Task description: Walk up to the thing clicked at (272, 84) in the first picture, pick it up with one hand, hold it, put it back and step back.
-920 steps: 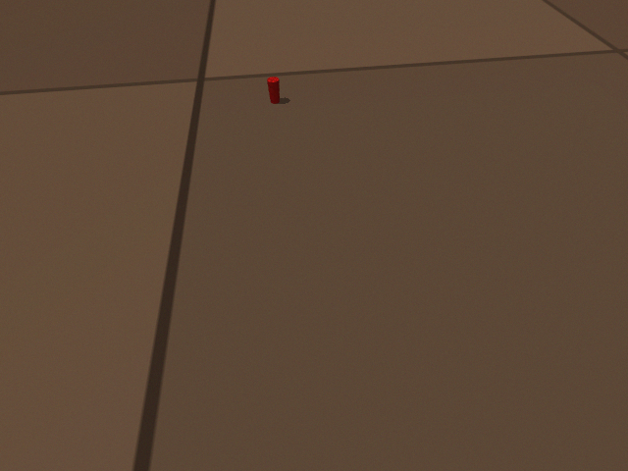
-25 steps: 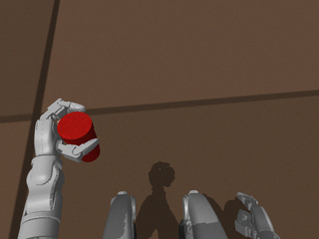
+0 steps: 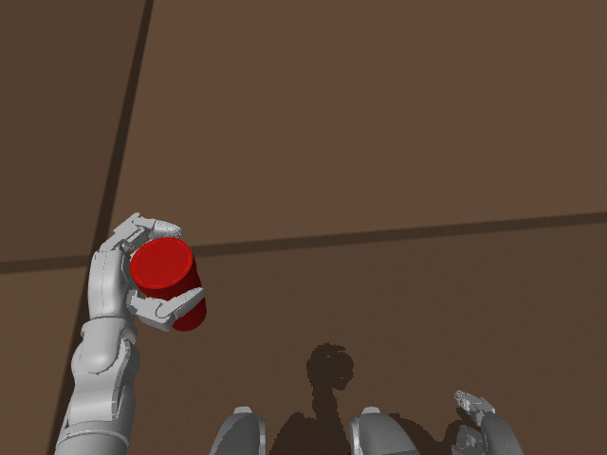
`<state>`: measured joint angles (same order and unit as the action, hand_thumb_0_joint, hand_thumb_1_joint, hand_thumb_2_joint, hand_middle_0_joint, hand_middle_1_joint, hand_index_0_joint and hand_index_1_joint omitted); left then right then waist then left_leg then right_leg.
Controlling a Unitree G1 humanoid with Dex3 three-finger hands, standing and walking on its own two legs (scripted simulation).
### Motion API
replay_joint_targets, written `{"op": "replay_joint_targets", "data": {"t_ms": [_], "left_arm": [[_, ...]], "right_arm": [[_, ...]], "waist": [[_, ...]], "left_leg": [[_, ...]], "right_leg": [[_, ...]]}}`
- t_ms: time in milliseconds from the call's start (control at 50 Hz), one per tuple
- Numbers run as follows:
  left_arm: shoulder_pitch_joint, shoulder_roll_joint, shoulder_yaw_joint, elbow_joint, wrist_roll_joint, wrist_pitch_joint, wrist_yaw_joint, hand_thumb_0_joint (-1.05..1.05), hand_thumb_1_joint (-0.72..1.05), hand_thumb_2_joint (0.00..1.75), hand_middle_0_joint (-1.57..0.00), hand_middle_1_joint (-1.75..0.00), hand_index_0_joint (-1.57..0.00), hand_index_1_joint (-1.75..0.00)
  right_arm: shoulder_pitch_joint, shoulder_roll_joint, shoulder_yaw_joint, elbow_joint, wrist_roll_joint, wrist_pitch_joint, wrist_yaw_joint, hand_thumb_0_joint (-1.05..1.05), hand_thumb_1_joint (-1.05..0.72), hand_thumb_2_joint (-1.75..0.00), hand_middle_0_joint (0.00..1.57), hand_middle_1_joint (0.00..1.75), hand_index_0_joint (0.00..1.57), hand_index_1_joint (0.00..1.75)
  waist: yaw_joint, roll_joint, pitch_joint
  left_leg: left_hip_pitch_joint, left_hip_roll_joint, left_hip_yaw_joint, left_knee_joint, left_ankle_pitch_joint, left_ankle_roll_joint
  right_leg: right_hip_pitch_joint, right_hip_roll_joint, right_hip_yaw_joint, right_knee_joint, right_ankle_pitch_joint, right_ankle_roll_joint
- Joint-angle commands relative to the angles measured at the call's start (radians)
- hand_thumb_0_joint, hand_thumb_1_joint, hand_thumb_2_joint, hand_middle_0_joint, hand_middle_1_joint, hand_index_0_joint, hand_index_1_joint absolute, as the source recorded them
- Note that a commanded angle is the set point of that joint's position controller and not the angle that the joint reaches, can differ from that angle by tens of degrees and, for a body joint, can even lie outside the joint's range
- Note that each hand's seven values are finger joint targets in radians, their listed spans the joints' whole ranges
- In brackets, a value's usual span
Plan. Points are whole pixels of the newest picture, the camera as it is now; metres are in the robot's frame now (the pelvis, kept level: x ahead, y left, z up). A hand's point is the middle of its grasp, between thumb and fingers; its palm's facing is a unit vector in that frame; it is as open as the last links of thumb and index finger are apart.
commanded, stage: lift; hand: left
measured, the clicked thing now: (176, 290) +0.33 +0.18 +0.00
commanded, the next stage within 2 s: hold in 0.52 s
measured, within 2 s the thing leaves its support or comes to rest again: neither
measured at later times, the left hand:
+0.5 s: hand (167, 256) +0.35 +0.17 +0.07, palm faces +0.09 -1.00 -0.02, open 10.2 cm
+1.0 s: hand (167, 253) +0.34 +0.16 +0.09, palm faces +0.08 -1.00 -0.02, open 10.1 cm
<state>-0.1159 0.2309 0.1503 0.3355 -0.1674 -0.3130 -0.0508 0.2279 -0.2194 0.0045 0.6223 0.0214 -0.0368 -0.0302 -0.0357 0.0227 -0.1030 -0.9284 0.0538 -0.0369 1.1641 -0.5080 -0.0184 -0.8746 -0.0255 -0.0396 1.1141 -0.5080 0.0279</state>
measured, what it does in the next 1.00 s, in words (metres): stands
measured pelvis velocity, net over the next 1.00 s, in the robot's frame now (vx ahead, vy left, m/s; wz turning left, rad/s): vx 0.02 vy -0.01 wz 0.00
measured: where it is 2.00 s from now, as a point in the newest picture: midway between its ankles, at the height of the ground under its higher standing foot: outside the picture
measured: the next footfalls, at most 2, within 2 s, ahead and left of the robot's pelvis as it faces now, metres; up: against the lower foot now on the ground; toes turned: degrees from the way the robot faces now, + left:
none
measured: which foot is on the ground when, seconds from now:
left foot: down 0.00-1.00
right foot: down 0.00-1.00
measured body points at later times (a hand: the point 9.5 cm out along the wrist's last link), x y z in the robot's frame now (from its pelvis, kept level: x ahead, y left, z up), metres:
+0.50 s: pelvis +0.02 -0.01 +0.03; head +0.08 +0.00 +0.48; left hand +0.33 +0.22 +0.08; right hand +0.15 -0.25 -0.08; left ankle +0.03 +0.13 -0.65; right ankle +0.02 -0.14 -0.65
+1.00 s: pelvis +0.02 -0.01 +0.05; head +0.06 -0.01 +0.49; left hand +0.33 +0.21 +0.10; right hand +0.15 -0.26 -0.06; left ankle +0.03 +0.13 -0.65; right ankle +0.02 -0.14 -0.65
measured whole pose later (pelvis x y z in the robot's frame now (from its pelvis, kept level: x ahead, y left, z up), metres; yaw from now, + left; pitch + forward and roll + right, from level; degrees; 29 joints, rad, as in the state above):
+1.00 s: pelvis +0.02 -0.01 +0.05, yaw +0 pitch +7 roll -1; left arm -0.09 0.19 0.14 0.39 -0.17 -0.34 -0.08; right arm 0.23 -0.22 0.00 0.64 0.01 0.00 -0.03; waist -0.03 0.02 -0.04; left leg -0.59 0.05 -0.02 0.89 -0.42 -0.03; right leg -0.56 -0.02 -0.03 0.86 -0.43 0.02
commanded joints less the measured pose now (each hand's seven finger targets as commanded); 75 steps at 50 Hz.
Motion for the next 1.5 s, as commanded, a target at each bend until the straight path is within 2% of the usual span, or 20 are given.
{"op": "replay_joint_targets", "data": {"t_ms": [0, 60, 80, 100, 120, 200, 300, 480, 540, 580, 600, 640, 840, 860, 1140, 1320, 1340, 1400, 1440, 1480], "left_arm": [[-0.22, 0.128, 0.042, -0.224, -0.011, -0.076, -0.002, 0.0, 0.04, 1.24, -1.29, -1.44, -1.31, -1.44], [-0.269, 0.132, 0.039, -0.291, -0.011, -0.081, 0.004, 0.0, 0.08, 1.26, -1.3, -1.46, -1.32, -1.45], [-0.212, 0.116, 0.049, -0.205, -0.011, -0.071, 0.007, 0.0, 0.08, 1.27, -1.3, -1.46, -1.32, -1.46], [-0.273, 0.12, 0.03, -0.29, -0.011, -0.081, 0.006, 0.0, 0.06, 1.27, -1.31, -1.46, -1.32, -1.46], [-0.25, 0.12, 0.052, -0.251, -0.015, -0.079, 0.011, 0.0, 0.07, 1.28, -1.31, -1.46, -1.32, -1.46], [-0.234, 0.102, 0.03, -0.201, -0.007, -0.077, -0.001, 0.0, 0.07, 1.26, -1.28, -1.44, -1.3, -1.44], [-0.253, 0.129, 0.05, -0.276, -0.014, -0.095, -0.01, 0.0, 0.1, 1.27, -1.29, -1.46, -1.31, -1.45], [-0.213, 0.078, 0.037, -0.155, -0.03, -0.095, -0.025, 0.0, 0.08, 1.28, -1.29, -1.46, -1.3, -1.46], [-0.272, 0.135, 0.052, -0.243, -0.02, -0.108, -0.031, 0.0, 0.06, 1.26, -1.28, -1.44, -1.29, -1.45], [-0.23, 0.11, 0.048, -0.186, -0.023, -0.101, -0.037, 0.0, 0.09, 1.27, -1.29, -1.45, -1.3, -1.45], [-0.193, 0.068, 0.025, -0.133, -0.026, -0.095, -0.043, 0.0, 0.11, 1.28, -1.29, -1.45, -1.31, -1.45], [-0.257, 0.11, 0.056, -0.203, -0.03, -0.109, -0.04, 0.0, 0.11, 1.19, -1.28, -1.41, -1.3, -1.41], [-0.28, 0.113, 0.048, -0.259, -0.024, -0.122, -0.029, 0.0, 0.11, 1.16, -1.26, -1.38, -1.28, -1.38], [-0.216, 0.082, 0.037, -0.178, -0.022, -0.11, -0.029, 0.0, 0.12, 1.17, -1.26, -1.38, -1.27, -1.38], [-0.277, 0.116, 0.054, -0.197, -0.018, -0.108, -0.032, 0.0, 0.13, 1.2, -1.29, -1.42, -1.3, -1.42], [-0.284, 0.084, 0.023, -0.178, -0.027, -0.109, -0.048, 0.0, 0.13, 1.19, -1.27, -1.41, -1.28, -1.4], [-0.278, 0.103, 0.055, -0.166, -0.031, -0.11, -0.045, 0.0, 0.15, 1.2, -1.27, -1.41, -1.29, -1.41], [-0.289, 0.111, 0.05, -0.207, -0.027, -0.12, -0.046, 0.0, 0.13, 1.2, -1.28, -1.41, -1.29, -1.41], [-0.242, 0.054, 0.005, -0.141, -0.028, -0.114, -0.05, 0.0, 0.13, 1.2, -1.27, -1.41, -1.29, -1.41], [-0.254, 0.081, 0.036, -0.133, -0.026, -0.121, -0.048, 0.0, 0.14, 1.22, -1.28, -1.43, -1.29, -1.43]], "right_arm": [[0.02, -0.135, -0.054, -0.106, -0.002, -0.033, -0.014, 0.0, -0.92, -0.9, 0.2, 0.3, 0.2, 0.3], [0.017, -0.137, -0.057, -0.111, -0.004, -0.031, -0.014, 0.0, -0.92, -0.9, 0.2, 0.3, 0.2, 0.3], [0.017, -0.134, -0.052, -0.104, -0.003, -0.029, -0.013, 0.0, -0.92, -0.9, 0.2, 0.3, 0.2, 0.3], [0.003, -0.135, -0.056, -0.116, -0.003, -0.031, -0.013, 0.0, -0.92, -0.9, 0.2, 0.3, 0.2, 0.3], [0.008, -0.133, -0.055, -0.115, -0.002, -0.031, -0.013, 0.0, -0.92, -0.9, 0.2, 0.3, 0.2, 0.3], [0.002, -0.129, -0.054, -0.111, -0.006, -0.027, -0.011, 0.0, -0.91, -0.9, 0.2, 0.3, 0.2, 0.3], [0.001, -0.132, -0.056, -0.117, -0.006, -0.024, -0.009, 0.0, -0.91, -0.9, 0.2, 0.3, 0.2, 0.3], [0.005, -0.136, -0.055, -0.103, -0.007, -0.022, -0.01, 0.0, -0.92, -0.9, 0.2, 0.3, 0.2, 0.3], [0.006, -0.136, -0.058, -0.099, -0.008, -0.013, -0.011, 0.0, -0.91, -0.9, 0.2, 0.3, 0.2, 0.3], [0.009, -0.134, -0.057, -0.096, -0.009, -0.01, -0.011, 0.0, -0.91, -0.9, 0.2, 0.3, 0.2, 0.3], [-0.003, -0.132, -0.055, -0.107, -0.007, -0.013, -0.008, 0.0, -0.91, -0.9, 0.2, 0.3, 0.2, 0.3], [-0.011, -0.137, -0.06, -0.107, -0.007, -0.011, -0.007, 0.0, -0.92, -0.9, 0.2, 0.3, 0.2, 0.3], [-0.022, -0.13, -0.054, -0.109, -0.009, -0.007, -0.011, 0.0, -0.93, -0.9, 0.2, 0.3, 0.2, 0.3], [-0.015, -0.131, -0.054, -0.105, -0.008, -0.005, -0.013, 0.0, -0.93, -0.9, 0.2, 0.3, 0.2, 0.3], [-0.036, -0.132, -0.056, -0.11, -0.005, -0.006, -0.009, 0.0, -0.92, -0.9, 0.2, 0.3, 0.2, 0.3], [-0.042, -0.128, -0.05, -0.103, -0.005, -0.017, -0.009, 0.0, -0.92, -0.9, 0.2, 0.3, 0.2, 0.3], [-0.036, -0.132, -0.055, -0.097, -0.004, -0.017, -0.011, 0.0, -0.92, -0.91, 0.2, 0.3, 0.2, 0.3], [-0.041, -0.133, -0.055, -0.1, -0.006, -0.018, -0.011, 0.0, -0.92, -0.91, 0.2, 0.3, 0.2, 0.3], [-0.04, -0.131, -0.051, -0.099, -0.008, -0.02, -0.008, 0.0, -0.92, -0.9, 0.2, 0.3, 0.2, 0.3], [-0.049, -0.139, -0.058, -0.098, -0.006, -0.023, -0.005, 0.0, -0.92, -0.91, 0.2, 0.3, 0.2, 0.3]], "waist": [[-0.009, 0.015, -0.358], [-0.005, 0.038, -0.352], [0.0, 0.007, -0.304], [0.0, 0.03, -0.301], [0.003, 0.018, -0.3], [-0.01, 0.011, -0.245], [0.01, 0.045, -0.299], [-0.009, -0.012, -0.256], [0.008, 0.02, -0.279], [0.004, -0.002, -0.261], [-0.004, -0.019, -0.23], [0.01, 0.022, -0.26], [0.008, 0.018, -0.241], [0.001, -0.02, -0.24], [0.017, 0.015, -0.191], [0.005, -0.008, -0.172], [0.012, -0.025, -0.183], [0.013, 0.003, -0.209], [0.005, 0.003, -0.186], [0.01, 0.007, -0.175]], "left_leg": [[0.302, -0.034, 0.006, -0.202, 0.26, 0.024], [0.33, -0.034, 0.006, -0.226, 0.277, 0.021], [0.323, -0.034, 0.005, -0.24, 0.267, 0.021], [0.317, -0.035, 0.009, -0.248, 0.25, 0.021], [0.333, -0.035, 0.011, -0.253, 0.257, 0.022], [0.332, -0.038, 0.018, -0.28, 0.243, 0.024], [0.41, -0.036, 0.017, -0.307, 0.291, 0.016], [0.421, -0.036, 0.021, -0.318, 0.354, 0.023], [0.456, -0.035, 0.026, -0.328, 0.381, 0.021], [0.449, -0.038, 0.03, -0.331, 0.381, 0.023], [0.434, -0.04, 0.031, -0.337, 0.359, 0.023], [0.457, -0.04, 0.033, -0.346, 0.357, 0.019], [0.48, -0.046, 0.041, -0.379, 0.319, 0.019], [0.485, -0.043, 0.039, -0.38, 0.336, 0.021], [0.509, -0.038, 0.033, -0.437, 0.301, 0.012], [0.518, -0.041, 0.039, -0.445, 0.299, 0.017], [0.517, -0.042, 0.039, -0.443, 0.306, 0.02], [0.542, -0.045, 0.045, -0.448, 0.317, 0.019], [0.544, -0.043, 0.042, -0.453, 0.31, 0.016], [0.539, -0.039, 0.033, -0.459, 0.308, 0.013]], "right_leg": [[0.224, 0.036, -0.002, -0.188, 0.307, -0.035], [0.242, 0.038, -0.007, -0.203, 0.316, -0.037], [0.241, 0.039, -0.01, -0.214, 0.305, -0.036], [0.248, 0.036, -0.005, -0.224, 0.292, -0.037], [0.262, 0.036, -0.003, -0.236, 0.3, -0.035], [0.269, 0.038, -0.003, -0.262, 0.296, -0.032], [0.322, 0.04, -0.007, -0.271, 0.326, -0.037], [0.363, 0.039, -0.001, -0.298, 0.399, -0.03], [0.386, 0.036, 0.0, -0.308, 0.418, -0.031], [0.397, 0.037, 0.003, -0.316, 0.429, -0.029], [0.391, 0.035, 0.002, -0.323, 0.411, -0.028], [0.399, 0.035, 0.002, -0.327, 0.401, -0.03], [0.43, 0.033, 0.007, -0.359, 0.372, -0.027], [0.436, 0.035, 0.005, -0.36, 0.389, -0.025], [0.449, 0.039, -0.007, -0.395, 0.335, -0.034], [0.457, 0.035, -0.002, -0.415, 0.344, -0.029], [0.466, 0.032, -0.001, -0.418, 0.351, -0.027], [0.482, 0.029, 0.005, -0.42, 0.365, -0.027], [0.465, 0.033, 0.001, -0.417, 0.352, -0.03], [0.46, 0.035, -0.006, -0.414, 0.344, -0.032]]}}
